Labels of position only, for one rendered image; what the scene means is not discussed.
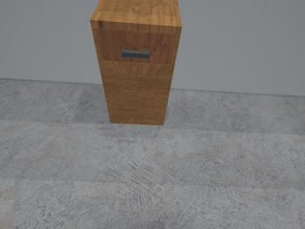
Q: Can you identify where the drawer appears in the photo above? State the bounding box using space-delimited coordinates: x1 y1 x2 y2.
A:
97 28 175 65

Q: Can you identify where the handle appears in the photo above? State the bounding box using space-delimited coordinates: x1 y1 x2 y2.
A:
122 47 150 59

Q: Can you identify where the cabinet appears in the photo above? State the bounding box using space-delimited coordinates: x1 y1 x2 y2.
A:
90 0 182 126

